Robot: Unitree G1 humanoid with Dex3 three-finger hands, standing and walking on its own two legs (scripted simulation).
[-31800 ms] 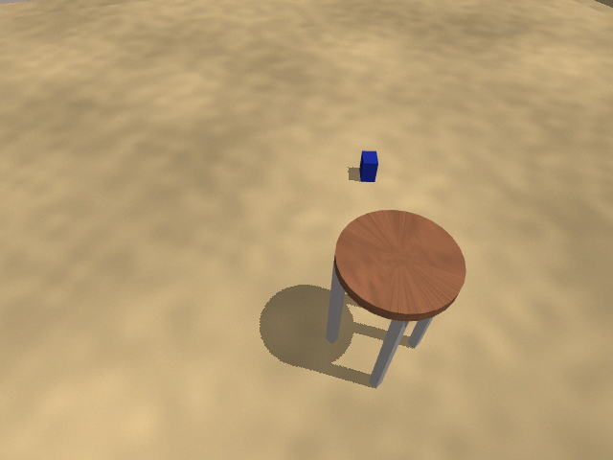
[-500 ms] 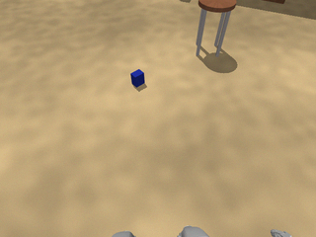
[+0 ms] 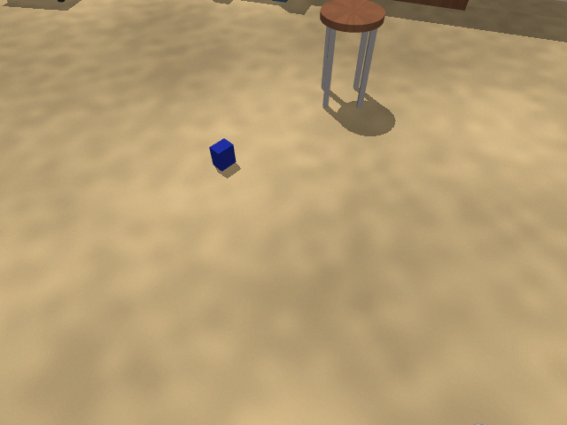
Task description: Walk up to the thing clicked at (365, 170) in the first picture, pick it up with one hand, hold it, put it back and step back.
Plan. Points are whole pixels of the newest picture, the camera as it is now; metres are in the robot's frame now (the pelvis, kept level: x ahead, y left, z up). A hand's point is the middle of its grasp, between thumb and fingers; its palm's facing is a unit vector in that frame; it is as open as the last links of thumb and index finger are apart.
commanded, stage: walk up
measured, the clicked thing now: (223, 154) +1.40 +0.28 -0.71
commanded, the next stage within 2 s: stand in 0.28 s
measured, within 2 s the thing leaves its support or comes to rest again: neither
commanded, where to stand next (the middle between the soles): +0.05 +0.03 m, yaw +2 degrees
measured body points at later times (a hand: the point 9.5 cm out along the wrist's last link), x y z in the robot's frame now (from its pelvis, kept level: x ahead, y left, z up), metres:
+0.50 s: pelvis +0.01 +0.01 +0.01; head +0.03 +0.01 +0.46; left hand +0.11 +0.30 -0.12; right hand +0.08 -0.29 -0.12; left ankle +0.00 +0.13 -0.73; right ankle +0.04 -0.14 -0.73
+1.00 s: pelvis +0.02 +0.01 +0.02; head +0.03 +0.00 +0.47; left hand +0.08 +0.31 -0.12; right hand +0.13 -0.29 -0.12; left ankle +0.00 +0.13 -0.73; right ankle +0.04 -0.14 -0.73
